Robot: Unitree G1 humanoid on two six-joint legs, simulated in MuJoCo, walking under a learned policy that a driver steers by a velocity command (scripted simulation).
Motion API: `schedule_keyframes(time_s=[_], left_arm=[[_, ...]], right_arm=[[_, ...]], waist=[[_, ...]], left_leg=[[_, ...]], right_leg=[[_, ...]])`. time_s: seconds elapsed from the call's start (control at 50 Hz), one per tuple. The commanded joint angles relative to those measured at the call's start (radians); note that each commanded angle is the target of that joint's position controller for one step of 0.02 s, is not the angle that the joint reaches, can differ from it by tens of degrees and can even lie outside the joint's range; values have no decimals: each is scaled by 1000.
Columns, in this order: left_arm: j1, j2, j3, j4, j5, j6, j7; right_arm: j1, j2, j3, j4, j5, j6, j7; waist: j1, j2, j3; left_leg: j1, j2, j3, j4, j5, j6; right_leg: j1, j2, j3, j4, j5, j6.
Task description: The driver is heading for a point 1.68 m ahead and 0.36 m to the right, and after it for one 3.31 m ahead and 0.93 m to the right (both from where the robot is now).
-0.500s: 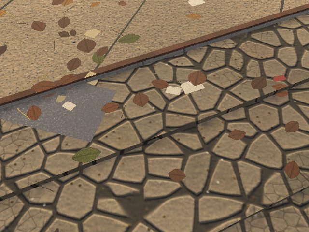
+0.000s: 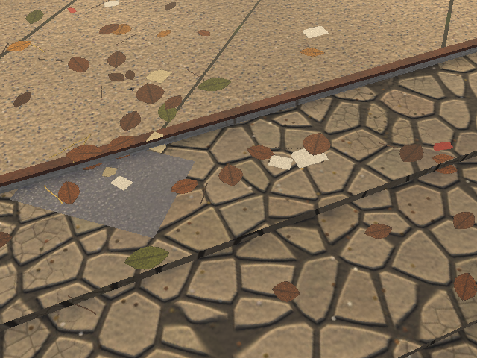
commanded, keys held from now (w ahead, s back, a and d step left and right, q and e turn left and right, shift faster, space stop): no key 0.48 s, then w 0.52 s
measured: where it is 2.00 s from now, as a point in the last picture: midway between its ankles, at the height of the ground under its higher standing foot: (273, 319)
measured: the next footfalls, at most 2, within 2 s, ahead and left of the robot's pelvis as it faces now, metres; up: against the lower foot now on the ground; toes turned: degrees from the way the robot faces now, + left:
right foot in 1.12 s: +0.41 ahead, -0.14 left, +0.04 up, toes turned -4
left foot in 1.64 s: +0.49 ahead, +0.08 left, +0.03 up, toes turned +6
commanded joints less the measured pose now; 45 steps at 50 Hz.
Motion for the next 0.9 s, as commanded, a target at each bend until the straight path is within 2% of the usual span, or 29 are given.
schedule_keyframes(time_s=[0.02,0.2,0.48,0.5,0.54,0.56,0.6,0.66,0.68,0.7,0.72,0.74,0.76,0.78,0.8,0.82,0.84,0.86,0.88,0.9], left_arm=[[-18,119,20,-25,1,-29,4],[-18,111,8,29,-3,-24,15],[-3,94,-5,97,-6,-18,16],[15,89,-6,109,-7,-16,17],[19,107,2,110,-19,-11,23],[17,111,3,103,-21,-14,26],[42,116,6,101,-29,-33,23],[122,155,22,119,-39,-62,12],[125,168,27,119,-41,-66,9],[109,167,27,109,-41,-68,6],[70,166,26,92,-42,-69,3],[-14,145,20,58,-44,-70,-1],[-81,99,7,21,-43,-79,-5],[-100,58,-1,-13,-30,-101,-6],[-95,80,4,-18,-32,-119,-7],[-71,86,6,-12,-53,-127,-17],[-67,72,2,-10,-65,-131,-27],[-93,71,4,-19,-61,-134,-33],[-118,73,9,-28,-50,-133,-37],[-126,56,6,-38,-45,-130,-44]], right_arm=[[-24,-121,-33,-27,2,0,-13],[10,-120,-34,74,7,-6,-19],[48,-121,-23,172,10,-8,-30],[64,-113,-21,184,11,-7,-31],[69,-125,-27,186,22,-5,-34],[65,-125,-27,180,23,-10,-34],[63,-107,-24,170,27,-36,-29],[46,-69,-18,153,34,-79,-8],[47,-56,-15,148,38,-89,-2],[56,-57,-16,149,40,-96,2],[99,-50,-14,162,43,-101,6],[188,-67,-21,196,46,-105,8],[290,-119,-37,235,44,-110,7],[436,-230,-71,279,50,-111,12],[480,-210,-61,278,30,-118,20],[441,-153,-44,266,16,-126,23],[406,-128,-37,249,14,-129,25],[385,-115,-29,242,19,-126,27],[372,-87,-17,238,20,-118,25],[382,-67,-9,239,18,-107,21]], waist=[[-6,-69,-25],[0,-15,-19],[-6,-17,-13],[-7,-18,-33],[-7,-29,12],[-6,-33,58],[1,-52,107],[18,-140,89],[8,-175,87],[-5,-175,96],[-37,-175,102],[-89,-144,102],[-124,-22,90],[-151,238,39],[-158,253,11],[-114,130,28],[-91,86,29],[-80,49,52],[-71,40,58],[-67,59,56]], left_leg=[[22,56,-56,-69,90,19],[18,52,-44,-75,124,3],[24,53,-34,-76,139,0],[30,41,-21,-76,43,3],[-39,13,-2,-46,-286,26],[-94,17,-13,-41,-390,39],[-155,30,-28,-13,-407,56],[-224,11,24,129,-252,49],[-216,7,46,169,-195,52],[-180,13,45,158,-182,67],[-91,14,42,90,-175,83],[25,21,21,1,-147,97],[157,86,-127,-82,-145,127],[372,247,-420,-186,-20,208],[465,380,-620,-225,140,280],[478,393,-578,-195,201,281],[487,373,-497,-193,223,265],[479,357,-418,-211,269,241],[449,331,-341,-235,329,212],[416,303,-289,-260,352,195]], right_leg=[[-20,-40,44,-104,141,-23],[-1,-22,31,-100,143,-33],[-8,-2,16,-106,148,-34],[-2,9,5,-109,51,-37],[-59,22,11,-100,-275,-68],[-99,9,37,-111,-391,-88],[-121,-34,111,-131,-459,-125],[-32,-161,310,-220,-490,-206],[-27,-212,383,-261,-486,-233],[-57,-225,400,-272,-455,-241],[-119,-210,371,-247,-404,-229],[-188,-152,275,-181,-300,-189],[-297,-47,119,8,-124,-124],[-485,78,-55,347,-52,-49],[-648,86,6,587,-278,-38],[-726,35,70,730,-276,-61],[-785,2,71,787,-211,-82],[-832,-31,52,780,-143,-92],[-820,-59,37,742,-87,-93],[-789,-68,13,714,-56,-83]])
